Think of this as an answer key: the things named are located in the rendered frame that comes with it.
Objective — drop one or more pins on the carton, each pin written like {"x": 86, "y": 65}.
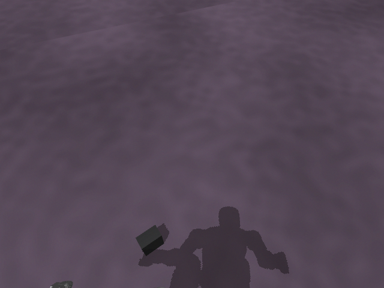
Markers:
{"x": 150, "y": 240}

